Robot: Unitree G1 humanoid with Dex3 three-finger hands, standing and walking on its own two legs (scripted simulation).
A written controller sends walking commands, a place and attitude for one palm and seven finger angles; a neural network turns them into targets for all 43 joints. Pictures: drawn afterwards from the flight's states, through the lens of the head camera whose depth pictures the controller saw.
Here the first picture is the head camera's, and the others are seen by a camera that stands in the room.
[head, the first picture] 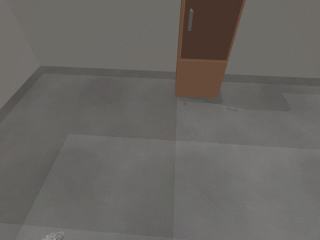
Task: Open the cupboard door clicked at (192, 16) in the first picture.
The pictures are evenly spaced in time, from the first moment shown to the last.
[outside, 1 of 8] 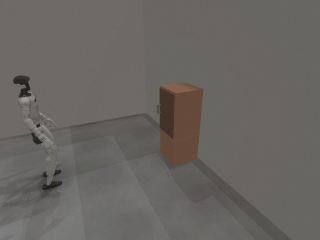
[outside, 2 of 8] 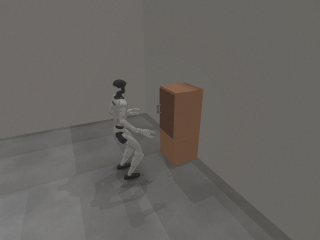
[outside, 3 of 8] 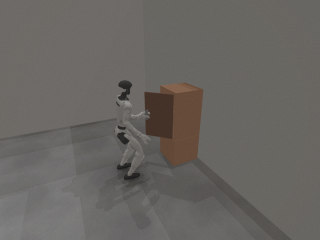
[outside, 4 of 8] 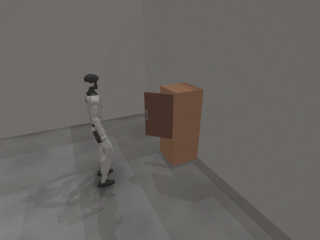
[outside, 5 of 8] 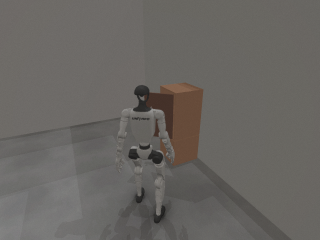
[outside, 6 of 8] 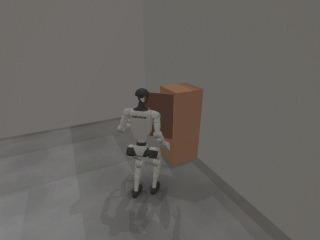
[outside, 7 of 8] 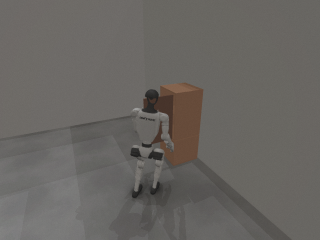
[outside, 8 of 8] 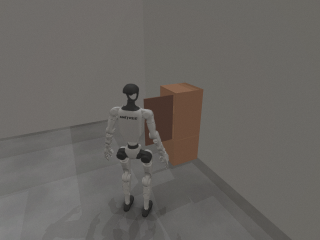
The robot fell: no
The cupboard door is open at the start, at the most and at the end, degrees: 0 91 91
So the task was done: yes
